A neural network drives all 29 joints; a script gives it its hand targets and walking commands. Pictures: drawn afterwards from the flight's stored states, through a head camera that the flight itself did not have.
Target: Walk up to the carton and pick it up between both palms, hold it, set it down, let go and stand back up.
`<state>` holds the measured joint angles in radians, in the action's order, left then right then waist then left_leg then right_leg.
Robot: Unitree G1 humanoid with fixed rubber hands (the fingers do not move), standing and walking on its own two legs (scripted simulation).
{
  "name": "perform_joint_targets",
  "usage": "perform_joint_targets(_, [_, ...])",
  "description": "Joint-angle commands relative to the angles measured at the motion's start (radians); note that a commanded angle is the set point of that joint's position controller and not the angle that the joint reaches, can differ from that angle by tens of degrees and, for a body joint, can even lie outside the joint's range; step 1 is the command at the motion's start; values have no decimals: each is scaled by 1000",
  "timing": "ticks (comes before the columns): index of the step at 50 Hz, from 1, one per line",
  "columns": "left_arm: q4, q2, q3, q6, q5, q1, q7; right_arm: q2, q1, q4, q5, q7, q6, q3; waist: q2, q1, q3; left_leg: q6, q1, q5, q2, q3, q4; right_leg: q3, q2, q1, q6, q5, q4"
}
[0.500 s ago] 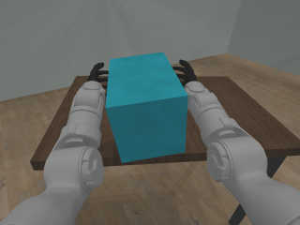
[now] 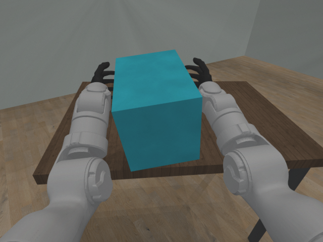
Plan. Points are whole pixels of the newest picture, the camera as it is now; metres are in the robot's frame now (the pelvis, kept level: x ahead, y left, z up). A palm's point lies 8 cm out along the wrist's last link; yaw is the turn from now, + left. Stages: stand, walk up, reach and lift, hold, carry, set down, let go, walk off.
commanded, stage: hold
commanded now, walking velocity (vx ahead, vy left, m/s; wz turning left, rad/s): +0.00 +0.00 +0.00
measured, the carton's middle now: (154, 105) +0.39 +0.03 +0.22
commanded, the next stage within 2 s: none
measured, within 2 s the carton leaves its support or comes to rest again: neither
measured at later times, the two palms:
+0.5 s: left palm (96, 85) +0.37 +0.17 +0.28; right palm (206, 83) +0.38 -0.09 +0.29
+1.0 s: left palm (96, 84) +0.37 +0.16 +0.28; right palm (207, 82) +0.38 -0.10 +0.29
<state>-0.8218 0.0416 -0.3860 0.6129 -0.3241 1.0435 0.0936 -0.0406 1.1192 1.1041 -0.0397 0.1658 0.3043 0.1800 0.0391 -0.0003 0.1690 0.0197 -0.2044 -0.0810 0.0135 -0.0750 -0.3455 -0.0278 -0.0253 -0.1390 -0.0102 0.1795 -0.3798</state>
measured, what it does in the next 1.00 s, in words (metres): stands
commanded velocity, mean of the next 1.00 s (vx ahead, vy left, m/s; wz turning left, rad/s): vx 0.00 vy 0.00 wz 0.00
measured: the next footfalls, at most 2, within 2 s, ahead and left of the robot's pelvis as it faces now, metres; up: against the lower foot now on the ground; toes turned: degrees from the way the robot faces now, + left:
none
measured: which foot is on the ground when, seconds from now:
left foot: down 0.00-1.00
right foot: down 0.00-1.00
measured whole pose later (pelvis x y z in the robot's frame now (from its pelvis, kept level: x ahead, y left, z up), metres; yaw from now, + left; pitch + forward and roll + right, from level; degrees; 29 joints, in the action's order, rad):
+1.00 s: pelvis +0.00 +0.00 +0.00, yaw +0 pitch -4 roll +0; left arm -0.71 0.04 -0.36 0.72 -0.31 1.04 0.06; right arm -0.05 1.07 0.90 -0.11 0.20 0.45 0.13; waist 0.03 0.00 0.17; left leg 0.02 -0.19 -0.08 0.01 -0.07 -0.35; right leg -0.03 -0.03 -0.12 -0.01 0.17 -0.37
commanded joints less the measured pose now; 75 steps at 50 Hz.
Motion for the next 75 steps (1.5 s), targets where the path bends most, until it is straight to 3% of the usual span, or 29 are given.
perform_joint_targets(1, [290,-690,377,-39,219,801,-155,556,855,-325,-226,-49,-41,-187,-95,132,319,-41,332,31,-15,70,15,38,-37,-1,40,-90,178])
perform_joint_targets(13, [317,-707,401,10,229,765,-172,564,854,-421,-257,-31,15,-237,-80,139,302,-35,296,-14,-15,75,23,24,-36,8,39,-71,184])
perform_joint_targets(18, [307,-699,382,32,213,744,-179,563,830,-407,-255,-28,42,-232,-77,140,264,-34,273,-59,-11,76,37,25,-35,-1,38,-43,183])
perform_joint_targets(26, [349,-719,420,37,243,779,-183,568,829,-433,-270,-24,62,-240,-100,157,300,-43,279,-51,-11,79,26,19,-36,0,35,-63,175])
perform_joint_targets(39, [354,-703,403,48,239,753,-195,580,813,-452,-282,-14,88,-257,-74,151,294,-35,264,-41,-14,71,18,11,-32,20,44,-84,176])
perform_joint_targets(75, [389,-713,423,71,252,727,-206,592,795,-528,-314,4,128,-304,-76,155,308,-40,256,-45,-15,71,6,4,-31,39,47,-104,169])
